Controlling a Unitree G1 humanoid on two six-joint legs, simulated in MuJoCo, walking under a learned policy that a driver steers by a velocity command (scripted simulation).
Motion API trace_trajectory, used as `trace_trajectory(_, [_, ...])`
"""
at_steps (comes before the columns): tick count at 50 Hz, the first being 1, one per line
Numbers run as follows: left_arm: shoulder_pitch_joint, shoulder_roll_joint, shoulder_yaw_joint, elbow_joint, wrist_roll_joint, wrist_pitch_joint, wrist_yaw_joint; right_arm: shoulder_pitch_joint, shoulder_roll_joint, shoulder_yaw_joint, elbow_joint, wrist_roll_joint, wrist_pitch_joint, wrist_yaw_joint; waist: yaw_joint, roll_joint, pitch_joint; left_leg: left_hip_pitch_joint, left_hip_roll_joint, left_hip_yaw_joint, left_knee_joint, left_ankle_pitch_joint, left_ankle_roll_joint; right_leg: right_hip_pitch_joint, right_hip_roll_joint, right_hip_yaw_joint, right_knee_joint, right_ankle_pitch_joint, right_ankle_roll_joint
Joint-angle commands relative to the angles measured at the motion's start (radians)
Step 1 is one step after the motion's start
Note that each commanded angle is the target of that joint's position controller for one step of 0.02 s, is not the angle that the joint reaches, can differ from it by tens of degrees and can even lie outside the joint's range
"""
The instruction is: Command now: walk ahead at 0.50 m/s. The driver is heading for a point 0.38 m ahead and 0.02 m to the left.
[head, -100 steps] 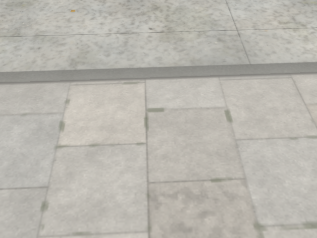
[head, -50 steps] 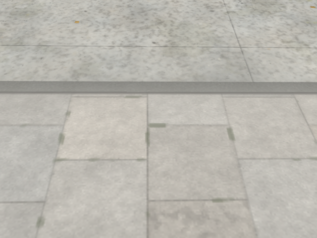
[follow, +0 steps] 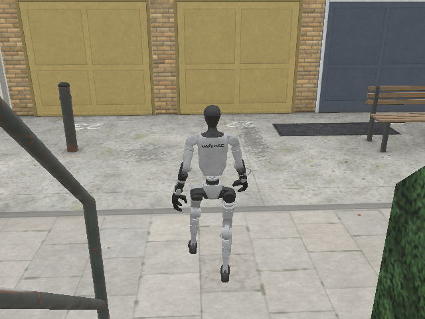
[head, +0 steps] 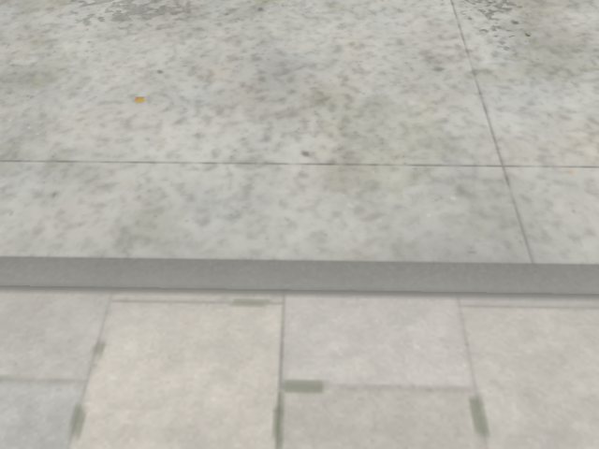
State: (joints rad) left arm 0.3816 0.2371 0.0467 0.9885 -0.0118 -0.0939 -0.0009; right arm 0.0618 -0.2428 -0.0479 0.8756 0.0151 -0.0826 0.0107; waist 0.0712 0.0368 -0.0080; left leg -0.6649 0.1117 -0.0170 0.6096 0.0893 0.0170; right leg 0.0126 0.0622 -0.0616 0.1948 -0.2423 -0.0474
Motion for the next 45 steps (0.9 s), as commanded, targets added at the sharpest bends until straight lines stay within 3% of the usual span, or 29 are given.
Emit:
trace_trajectory(1, [0.053, 0.166, 0.038, -0.013, -0.007, 0.006, 0.009, -0.138, -0.062, -0.004, -0.1, 0.006, -0.022, 0.019, 0.003, -0.09, 0.105, -0.041, -0.017, 0.008, -0.069, -0.05, 0.02, 0.017, -0.316, 0.134, -0.025, 0.237, -0.147])
trace_trajectory(3, [0.038, 0.18, 0.044, -0.013, -0.009, 0.017, 0.012, -0.111, -0.085, -0.011, -0.105, 0.007, -0.028, 0.028, -0.026, -0.108, 0.083, 0.024, -0.037, 0.021, -0.099, -0.129, 0.045, 0.06, -0.335, 0.139, 0.031, 0.337, -0.13])
trace_trajectory(4, [0.016, 0.189, 0.047, -0.019, -0.008, 0.021, 0.012, -0.058, -0.107, -0.021, -0.095, 0.007, -0.032, 0.029, -0.06, -0.123, 0.047, 0.117, -0.065, 0.045, -0.109, -0.16, 0.061, 0.064, -0.328, 0.129, 0.094, 0.487, -0.118])
trace_trajectory(5, [-0.008, 0.184, 0.044, -0.025, -0.007, 0.027, 0.012, 0.064, -0.138, -0.04, -0.06, 0.004, -0.033, 0.026, -0.127, -0.121, -0.026, 0.287, -0.103, 0.079, -0.129, -0.159, 0.085, 0.044, -0.287, 0.092, 0.239, 0.654, -0.096])
trace_trajectory(6, [-0.011, 0.152, 0.03, -0.039, 0.002, 0.029, 0.012, 0.25, -0.199, -0.067, -0.007, -0.001, -0.033, 0.018, -0.199, -0.091, -0.153, 0.569, -0.061, 0.032, -0.097, -0.138, 0.126, -0.083, -0.23, 0.048, 0.474, 0.625, -0.062])
trace_trajectory(7, [0.086, 0.056, 0.0, -0.063, 0.015, 0.013, 0.005, 0.398, -0.308, -0.092, 0.017, -0.023, -0.028, 0.01, -0.185, 0.119, -0.322, 0.975, 0.207, -0.375, -0.109, -0.203, 0.263, -0.455, -0.097, 0.004, 0.879, 0.246, 0.004])
trace_trajectory(8, [0.105, 0.028, -0.012, -0.049, -0.001, -0.014, -0.002, 0.418, -0.265, -0.077, 0.029, -0.013, -0.024, 0.015, -0.177, 0.247, -0.413, 1.095, 0.308, -0.738, -0.293, -0.327, 0.347, -0.675, 0.004, 0.123, 1.092, -0.314, 0.021])
trace_trajectory(9, [0.018, 0.137, 0.015, -0.068, -0.028, -0.033, -0.007, 0.347, -0.196, -0.055, 0.018, -0.004, -0.025, 0.015, -0.179, 0.163, -0.279, 0.995, 0.268, -0.627, -0.309, -0.385, 0.287, -0.78, -0.067, 0.185, 1.176, -0.287, -0.002])
trace_trajectory(10, [-0.067, 0.154, 0.017, -0.093, -0.037, -0.041, -0.007, 0.262, -0.153, -0.042, -0.006, -0.005, -0.024, 0.012, -0.159, 0.098, -0.17, 0.848, 0.23, -0.47, -0.321, -0.339, 0.245, -0.794, -0.124, 0.154, 1.157, -0.196, -0.018])
trace_trajectory(11, [-0.106, 0.144, 0.02, -0.099, -0.026, -0.038, -0.001, 0.189, -0.124, -0.031, -0.017, -0.013, -0.024, 0.016, -0.125, 0.021, -0.091, 0.69, 0.189, -0.359, -0.357, -0.258, 0.223, -0.751, -0.168, 0.132, 1.087, -0.111, -0.016])
trace_trajectory(13, [-0.077, 0.118, 0.029, -0.088, -0.006, -0.007, 0.009, 0.129, -0.086, -0.018, -0.019, -0.03, -0.029, 0.022, -0.061, 0.039, -0.03, 0.51, 0.131, -0.214, -0.399, 0.018, 0.201, -0.618, -0.201, 0.129, 0.995, -0.05, 0.0])
trace_trajectory(16, [-0.047, 0.074, 0.026, -0.086, 0.005, 0.019, 0.019, 0.156, -0.116, -0.022, 0.013, -0.035, -0.037, 0.014, -0.023, 0.026, -0.023, 0.444, 0.107, -0.078, -0.397, 0.392, 0.22, -0.572, -0.184, 0.104, 0.892, -0.004, 0.037])
trace_trajectory(18, [-0.107, 0.064, 0.021, -0.109, 0.014, 0.024, 0.021, 0.155, -0.126, -0.022, 0.022, -0.032, -0.028, -0.002, -0.027, 0.027, -0.023, 0.446, 0.084, -0.015, -0.392, 0.461, 0.207, -0.576, -0.177, 0.091, 0.74, 0.094, 0.054])
trace_trajectory(21, [-0.212, 0.045, 0.01, -0.13, 0.013, 0.025, 0.014, 0.183, -0.142, -0.021, 0.038, -0.027, -0.014, -0.015, -0.068, 0.038, -0.039, 0.462, 0.048, 0.041, -0.382, 0.421, 0.174, -0.496, -0.142, 0.061, 0.511, 0.256, 0.053])
trace_trajectory(24, [-0.263, 0.066, 0.012, -0.141, 0.011, 0.029, 0.008, 0.212, -0.146, -0.02, 0.066, -0.02, 0.001, -0.019, -0.09, 0.046, -0.043, 0.53, 0.075, 0.015, -0.353, 0.354, 0.175, -0.468, -0.124, 0.073, 0.412, 0.279, 0.048])
trace_trajectory(27, [-0.26, 0.093, 0.02, -0.142, 0.022, 0.022, 0.002, 0.19, -0.14, -0.021, 0.081, -0.006, 0.018, -0.024, -0.068, 0.042, -0.041, 0.579, 0.09, -0.021, -0.254, 0.29, 0.153, -0.425, -0.108, 0.073, 0.312, 0.235, 0.012])
trace_trajectory(28, [-0.218, 0.108, 0.028, -0.124, 0.028, 0.017, 0.002, 0.19, -0.13, -0.019, 0.085, -0.001, 0.022, -0.025, -0.045, 0.02, -0.056, 0.577, 0.06, -0.019, -0.195, 0.228, 0.123, -0.345, -0.099, 0.068, 0.227, 0.332, -0.006])
trace_trajectory(29, [-0.177, 0.167, 0.044, -0.109, 0.036, 0.014, 0.009, 0.235, -0.117, -0.015, 0.089, -0.015, 0.019, -0.027, -0.054, -0.039, -0.099, 0.54, -0.002, 0.004, -0.115, 0.135, 0.076, -0.214, -0.156, 0.122, 0.23, 0.686, -0.032])
trace_trajectory(30, [-0.161, 0.208, 0.049, -0.107, 0.042, 0.019, 0.015, 0.345, -0.07, -0.003, 0.105, -0.034, 0.008, -0.023, -0.116, -0.15, -0.183, 0.39, -0.072, 0.03, -0.008, -0.149, 0.029, 0.011, -0.274, 0.222, 0.316, 0.976, -0.119])
trace_trajectory(31, [-0.125, 0.129, 0.032, -0.088, 0.036, 0.033, 0.017, 0.383, -0.02, 0.014, 0.131, -0.029, 0.011, -0.025, -0.093, -0.237, -0.254, 0.318, -0.11, 0.037, 0.106, -0.452, -0.014, 0.084, -0.367, 0.322, 0.311, 0.961, -0.227])
trace_trajectory(32, [-0.128, 0.073, 0.015, -0.083, 0.024, 0.043, 0.013, 0.32, -0.051, 0.008, 0.12, -0.018, 0.029, -0.028, -0.073, -0.228, -0.236, 0.293, -0.11, 0.015, 0.161, -0.654, -0.033, 0.028, -0.388, 0.379, 0.256, 0.797, -0.251])
trace_trajectory(34, [-0.206, 0.091, 0.01, -0.095, 0.03, 0.05, 0.01, 0.232, -0.081, -0.002, 0.099, -0.006, 0.07, -0.042, -0.079, -0.184, -0.163, 0.26, -0.081, -0.018, 0.196, -0.691, -0.043, -0.103, -0.371, 0.402, 0.171, 0.421, -0.215])
trace_trajectory(36, [-0.313, 0.12, 0.016, -0.118, 0.031, 0.055, 0.018, 0.243, -0.078, -0.007, 0.114, -0.015, 0.101, -0.053, -0.12, -0.18, -0.116, 0.351, -0.057, -0.022, 0.125, -0.566, -0.045, -0.27, -0.334, 0.352, 0.109, 0.199, -0.158])
trace_trajectory(38, [-0.373, 0.107, 0.015, -0.12, 0.022, 0.069, 0.022, 0.284, -0.041, 0.0, 0.148, -0.024, 0.106, -0.051, -0.157, -0.174, -0.088, 0.503, -0.084, 0.027, -0.061, -0.35, -0.03, -0.395, -0.248, 0.242, 0.096, 0.021, -0.092])
trace_trajectory(40, [-0.308, 0.09, 0.013, -0.088, 0.012, 0.074, 0.022, 0.264, -0.075, -0.004, 0.146, -0.042, 0.108, -0.045, -0.122, -0.12, -0.041, 0.507, -0.055, 0.005, -0.163, -0.319, 0.003, -0.419, -0.181, 0.174, 0.106, -0.215, -0.016])
trace_trajectory(41, [-0.289, 0.093, 0.017, -0.085, 0.015, 0.077, 0.024, 0.244, -0.118, -0.011, 0.142, -0.032, 0.107, -0.047, -0.084, -0.056, 0.014, 0.394, -0.041, -0.009, -0.187, -0.481, 0.029, -0.38, -0.135, 0.13, 0.118, -0.234, 0.011])
trace_trajectory(42, [-0.295, 0.083, 0.015, -0.081, 0.018, 0.076, 0.028, 0.222, -0.107, -0.01, 0.145, -0.025, 0.097, -0.047, -0.078, -0.011, 0.047, 0.29, -0.042, -0.021, -0.222, -0.578, 0.035, -0.296, -0.113, 0.104, 0.159, -0.161, 0.023])
trace_trajectory(43, [-0.287, 0.076, 0.014, -0.073, 0.018, 0.073, 0.031, 0.202, -0.085, -0.005, 0.146, -0.025, 0.084, -0.047, -0.069, 0.008, 0.052, 0.261, -0.04, -0.024, -0.245, -0.563, 0.024, -0.244, -0.113, 0.102, 0.196, -0.076, 0.019])
trace_trajectory(45, [-0.27, 0.075, 0.016, -0.056, 0.016, 0.068, 0.035, 0.19, -0.079, -0.005, 0.149, -0.027, 0.062, -0.047, -0.064, 0.018, 0.031, 0.289, -0.042, -0.018, -0.244, -0.457, 0.003, -0.206, -0.112, 0.095, 0.243, 0.076, -0.002])
